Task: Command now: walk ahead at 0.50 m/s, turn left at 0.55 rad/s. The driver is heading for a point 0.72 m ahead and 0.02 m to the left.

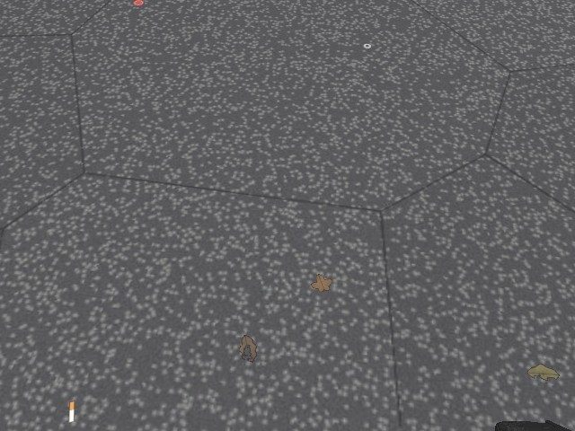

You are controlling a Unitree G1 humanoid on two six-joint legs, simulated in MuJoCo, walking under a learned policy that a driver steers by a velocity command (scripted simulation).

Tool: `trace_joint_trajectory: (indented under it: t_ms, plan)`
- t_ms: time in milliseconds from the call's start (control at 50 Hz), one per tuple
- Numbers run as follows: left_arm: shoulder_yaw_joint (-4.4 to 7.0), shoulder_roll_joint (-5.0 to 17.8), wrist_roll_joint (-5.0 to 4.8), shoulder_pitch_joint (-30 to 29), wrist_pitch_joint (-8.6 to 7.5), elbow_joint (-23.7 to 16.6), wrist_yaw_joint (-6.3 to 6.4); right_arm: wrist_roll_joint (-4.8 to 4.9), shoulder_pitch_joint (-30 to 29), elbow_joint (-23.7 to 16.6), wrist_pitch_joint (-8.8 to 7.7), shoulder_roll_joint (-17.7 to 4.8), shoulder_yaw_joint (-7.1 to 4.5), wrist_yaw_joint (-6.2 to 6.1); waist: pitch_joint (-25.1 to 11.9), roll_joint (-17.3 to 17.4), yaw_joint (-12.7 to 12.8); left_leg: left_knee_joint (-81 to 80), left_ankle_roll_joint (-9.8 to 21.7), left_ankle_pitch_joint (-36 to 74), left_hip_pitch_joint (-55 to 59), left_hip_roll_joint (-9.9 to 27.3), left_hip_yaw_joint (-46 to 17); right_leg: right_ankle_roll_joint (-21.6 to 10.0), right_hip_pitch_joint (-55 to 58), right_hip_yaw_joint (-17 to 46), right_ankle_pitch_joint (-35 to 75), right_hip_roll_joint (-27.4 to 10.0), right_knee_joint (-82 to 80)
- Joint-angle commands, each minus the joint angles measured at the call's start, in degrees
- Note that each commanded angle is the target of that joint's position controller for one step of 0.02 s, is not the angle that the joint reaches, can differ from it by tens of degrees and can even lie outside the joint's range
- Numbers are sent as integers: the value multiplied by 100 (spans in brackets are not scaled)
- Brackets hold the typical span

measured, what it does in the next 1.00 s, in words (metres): walks ahead: left foot, then right foot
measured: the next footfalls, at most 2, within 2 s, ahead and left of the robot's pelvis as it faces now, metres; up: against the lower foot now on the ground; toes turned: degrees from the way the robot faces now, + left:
left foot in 0.04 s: +0.19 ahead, +0.10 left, +0.00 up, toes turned +4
right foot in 0.54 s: +0.52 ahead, -0.05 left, +0.00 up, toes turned +14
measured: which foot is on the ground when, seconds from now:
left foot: up 0.00-0.02, down 0.04-0.54, up 0.56-1.00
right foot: down 0.00-0.04, up 0.06-0.52, down 0.54-1.00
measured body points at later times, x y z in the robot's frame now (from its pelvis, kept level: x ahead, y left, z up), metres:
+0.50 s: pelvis +0.30 +0.02 +0.01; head +0.32 +0.04 +0.46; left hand +0.47 +0.30 -0.07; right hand +0.40 -0.26 -0.10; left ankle +0.15 +0.10 -0.72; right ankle +0.48 -0.07 -0.71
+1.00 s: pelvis +0.57 +0.07 +0.01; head +0.60 +0.08 +0.46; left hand +0.50 +0.34 -0.12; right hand +0.85 -0.09 -0.07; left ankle +0.70 +0.22 -0.71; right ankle +0.48 -0.06 -0.72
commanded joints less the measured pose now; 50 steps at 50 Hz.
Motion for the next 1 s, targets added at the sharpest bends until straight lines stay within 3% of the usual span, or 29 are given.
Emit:
trace_joint_trajectory:
  t_ms: [20, 40, 60, 80, 100, 120, 140, 180, 220, 260, 320, 400, 460, 500, 520, 540, 560, 580, 600, 620, 640, 660, 680, 740, 800, 860, 940, 980, 1000]
  plan:
    - [269, 1192, -93, -308, 90, -373, 80, 18, 1193, -200, -13, -1061, -475, -36, -812, -498, -1059, -309, 461, -317, 1802, -711, 447, -682, -361, 204, 6060, -1389, 2170]
    - [169, 965, 16, -215, 57, -458, 102, 36, 2149, 31, 55, -1521, -685, -153, -1347, 5, -1450, -452, 758, -213, 3576, -337, -423, -413, -1693, 201, 4559, -1149, 3877]
    - [-101, 70, 228, 308, -93, -791, 28, 64, 1902, -26, 12, -2149, -758, -194, -1714, 1519, -658, -1012, 1802, -1151, 5319, 1103, -3721, -39, -4337, 687, -861, 87, 5872]
    - [-62, 535, 36, -204, -324, -848, -52, -1, 2033, -256, -105, -1694, -612, -141, -2496, 791, -1064, -1866, 2075, -1813, 5689, 1537, -5148, -111, -4968, 2086, -1232, 219, 6507]
    - [18, 827, -175, -760, -435, -1026, -98, -55, 1842, -192, -193, -1351, -514, -113, -1670, 465, -1132, -2010, 1736, -1430, 5210, 1393, -4310, -247, -5430, 2158, -656, -65, 6383]
    - [-19, 744, -123, -830, -499, -1043, -73, -32, 1523, -206, -237, -1208, -471, -115, -1128, 79, -881, -1969, 1522, -828, 4388, 1131, -3550, -325, -5276, 2127, -138, -324, 5875]
    - [2, 746, 29, -806, -506, -968, -28, -37, 1128, -270, -241, -1030, -418, -130, -813, -109, -635, -1978, 1360, -132, 3625, 892, -2972, -291, -4901, 2117, 166, -510, 5359]
    - [52, 785, 121, -618, -380, -930, -37, -127, 834, -424, -250, -878, -351, -177, -692, 60, -353, -2197, 1313, 722, 2856, 653, -2505, -186, -4274, 2137, 514, -633, 4910]
    - [18, 620, 191, -623, -267, -941, -33, -76, 902, -380, -275, -974, -376, -238, -598, 1, -306, -2300, 1357, 1278, 2455, 543, -2152, 20, -4157, 2007, 725, -589, 4453]
    - [-38, 478, 197, -963, -213, -1044, -23, -64, 1039, -301, -267, -1087, -404, -324, -421, 35, -387, -2373, 1263, 1336, 2243, 386, -1812, 188, -4253, 1913, 1324, -506, 3706]
    - [-135, 289, 163, -1521, -241, -1131, -82, -54, 1245, -159, -240, -1032, -372, -387, -322, 253, -666, -2351, 929, 841, 2056, 89, -1365, 229, -3851, 1806, 2618, -328, 2316]
    - [-135, 382, 73, -2076, -324, -1295, -182, -35, 1650, 109, -244, -1079, -367, -369, -117, 340, -937, -2248, 843, 273, 2415, 373, -1628, 57, -3755, 1837, 3071, -213, 1559]
    - [-77, 538, 81, -2111, -383, -1364, -241, -37, 1769, 250, -186, -1079, -376, -391, -45, 425, -881, -1904, 780, 634, 3133, 713, -1944, -206, -3968, 1881, 2457, -187, 1267]
    - [-23, 636, 79, -1767, -408, -1300, -245, -43, 1686, 282, -131, -1110, -392, -406, -130, 564, -672, -1550, 666, 1520, 3375, 757, -1981, -407, -3581, 1739, 1952, -82, 1153]
    - [62, 757, 95, -1219, -423, -1143, -218, -50, 1574, 261, -106, -1063, -368, -407, -451, 518, -361, -949, 549, 2425, 3358, 526, -1791, -564, -2815, 1564, 2021, 70, 953]
    - [147, 973, 149, -411, -433, -985, -190, -98, 1522, 189, -96, -897, -286, -403, -1177, 355, 12, 167, 378, 2431, 2889, 228, -1540, -849, -1445, 1877, 2277, -312, 1179]
    - [264, 1415, 227, 407, -419, -886, -170, -105, 2032, 95, -145, -565, -169, -399, -2124, -693, 52, 2160, -30, 718, 1095, -504, -1111, -1594, 739, 3767, 1869, -1505, 1250]
    - [249, 1287, 115, 745, -371, -669, -244, -27, 2392, 144, -223, -409, -95, -388, -2383, -1809, -8, 3371, -241, -2776, -314, -1016, -1188, -2010, 1515, 5819, 493, -2149, 344]
    - [126, 850, -19, 552, -349, -686, -236, 66, 1857, 118, -252, -923, -203, -369, -1599, -1130, 128, 3837, -207, -2573, -943, -665, -1399, -1775, 1034, 5595, -512, -2054, 104]
    - [67, 700, 5, 124, -302, -756, -209, 64, 1313, -12, -271, -1033, -229, -361, -894, -702, 69, 3740, -181, -2044, -1067, -370, -1108, -1570, 233, 4807, -330, -1863, -18]
    - [18, 606, 73, -162, -263, -791, -197, -25, 997, -86, -297, -984, -221, -357, -469, -417, -52, 3428, -190, -1633, -942, -150, -913, -1504, -511, 4257, 255, -1628, -178]
    - [-27, 501, 135, -313, -266, -807, -190, -80, 958, -92, -302, -914, -240, -345, -297, -442, -206, 3111, -209, -1332, -714, 39, -872, -1469, -971, 3887, 809, -1434, -317]
    - [-54, 445, 170, -374, -280, -800, -184, -78, 1078, -59, -288, -811, -232, -331, -326, -579, -328, 2929, -237, -1161, -435, 144, -845, -1450, -1217, 3622, 1208, -1287, -437]
    - [-28, 569, 87, -278, -330, -671, -156, -98, 1086, -58, -234, -556, -168, -337, -312, -647, -406, 2382, -392, -932, -400, 248, -651, -1574, -1455, 3017, 2183, -1179, -676]
    - [12, 727, 35, -65, -280, -544, -100, -161, 470, -264, -286, -435, -109, -343, -189, -482, -255, 1281, -529, -97, -519, 241, -536, -1528, -1438, 2643, 2802, -1021, -767]
    - [10, 792, 31, 110, -180, -416, -34, -154, -8, -327, -372, -283, -53, -272, -170, -519, -96, 21, -559, 892, 119, -89, -270, -1258, -1525, 2015, 4068, -720, -508]
    - [-12, 788, 14, 425, -38, -206, 23, -137, -346, -413, -441, -376, -98, -145, -320, -639, -26, -680, -377, 1228, 493, -334, -354, -1091, -1002, 2136, 4180, -912, 17]
    - [14, 865, 17, 246, 16, -202, 50, -185, -31, -327, -455, -579, -180, -126, -492, -708, -296, -925, -185, 1014, 921, -384, -419, -944, -801, 2268, 4330, -992, 524]
    - [10, 856, 12, 96, 34, -232, 62, -235, 449, -157, -467, -693, -238, -148, -716, -636, -575, -1202, -52, 1314, 1574, -463, -326, -816, -858, 2189, 4608, -830, 1057]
